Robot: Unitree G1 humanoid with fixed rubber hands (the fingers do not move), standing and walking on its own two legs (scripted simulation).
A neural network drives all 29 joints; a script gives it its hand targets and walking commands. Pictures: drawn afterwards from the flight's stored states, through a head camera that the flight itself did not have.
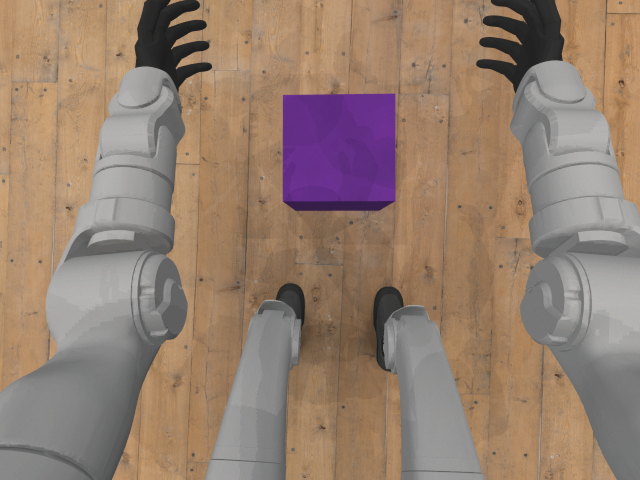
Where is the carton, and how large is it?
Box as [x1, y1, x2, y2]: [283, 94, 394, 210]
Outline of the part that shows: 283,95 284,202 295,210 378,210 394,201 394,94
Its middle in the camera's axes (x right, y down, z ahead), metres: +0.04 -0.17 +0.84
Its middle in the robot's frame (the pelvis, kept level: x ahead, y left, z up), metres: +0.52 +0.02 -0.52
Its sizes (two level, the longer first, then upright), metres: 0.210 0.200 0.250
